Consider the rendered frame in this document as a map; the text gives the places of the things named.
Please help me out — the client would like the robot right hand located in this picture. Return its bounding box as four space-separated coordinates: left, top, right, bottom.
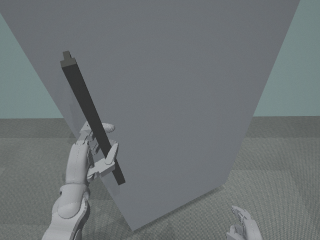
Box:
226 205 264 240

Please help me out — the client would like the fridge door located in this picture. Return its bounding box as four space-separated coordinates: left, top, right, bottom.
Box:
0 0 300 231

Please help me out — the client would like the handle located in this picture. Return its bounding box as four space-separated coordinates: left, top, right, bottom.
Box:
60 50 126 185

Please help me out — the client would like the robot left hand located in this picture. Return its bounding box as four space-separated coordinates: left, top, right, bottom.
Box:
65 121 119 187

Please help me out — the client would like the left robot forearm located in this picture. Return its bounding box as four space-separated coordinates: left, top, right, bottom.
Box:
41 183 91 240

